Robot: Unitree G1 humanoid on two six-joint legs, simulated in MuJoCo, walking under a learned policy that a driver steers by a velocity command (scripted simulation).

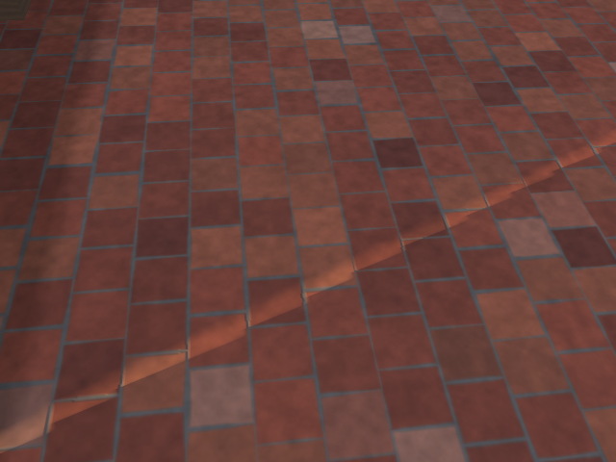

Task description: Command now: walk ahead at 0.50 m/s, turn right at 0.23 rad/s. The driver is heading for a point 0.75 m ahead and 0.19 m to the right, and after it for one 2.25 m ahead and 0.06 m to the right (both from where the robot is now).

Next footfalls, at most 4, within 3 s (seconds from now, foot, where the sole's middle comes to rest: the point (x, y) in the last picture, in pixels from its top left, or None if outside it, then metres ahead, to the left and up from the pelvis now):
0.28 right None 0.32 -0.16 -0.79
0.78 left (325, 406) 0.65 -0.06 -0.79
1.26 right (455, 367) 0.74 -0.38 -0.79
1.78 left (354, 262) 1.06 -0.16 -0.79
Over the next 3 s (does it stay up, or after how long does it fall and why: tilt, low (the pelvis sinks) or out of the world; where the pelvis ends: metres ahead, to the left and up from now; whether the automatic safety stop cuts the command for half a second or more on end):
stays up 1.51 -0.09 0.00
